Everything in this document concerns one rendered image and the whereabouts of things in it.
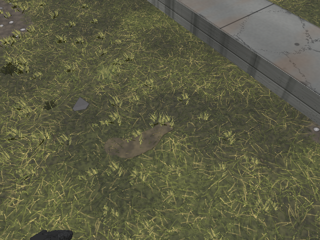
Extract robot left hand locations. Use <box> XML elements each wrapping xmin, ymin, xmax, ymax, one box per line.
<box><xmin>30</xmin><ymin>230</ymin><xmax>73</xmax><ymax>240</ymax></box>

